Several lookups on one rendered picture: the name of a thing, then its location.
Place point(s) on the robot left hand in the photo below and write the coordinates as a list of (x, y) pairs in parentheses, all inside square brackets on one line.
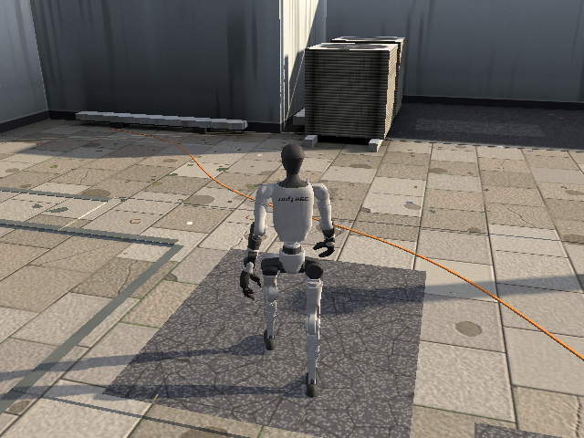
[(244, 281)]

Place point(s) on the robot right hand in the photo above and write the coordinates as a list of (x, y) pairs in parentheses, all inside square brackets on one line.
[(326, 253)]

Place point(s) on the robot left upper arm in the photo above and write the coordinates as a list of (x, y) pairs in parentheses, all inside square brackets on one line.
[(263, 193)]

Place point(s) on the left robot forearm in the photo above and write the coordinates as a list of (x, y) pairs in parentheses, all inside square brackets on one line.
[(252, 251)]

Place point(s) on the robot right upper arm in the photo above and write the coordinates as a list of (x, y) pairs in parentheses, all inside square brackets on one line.
[(324, 207)]

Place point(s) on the left robot shin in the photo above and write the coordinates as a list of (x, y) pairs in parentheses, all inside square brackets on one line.
[(270, 314)]

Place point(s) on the right robot shin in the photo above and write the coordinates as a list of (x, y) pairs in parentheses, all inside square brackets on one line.
[(312, 350)]

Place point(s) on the robot shin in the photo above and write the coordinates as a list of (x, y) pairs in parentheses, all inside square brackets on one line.
[(312, 350), (270, 314)]

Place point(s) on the right robot forearm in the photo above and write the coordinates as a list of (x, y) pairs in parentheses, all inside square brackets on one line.
[(329, 235)]

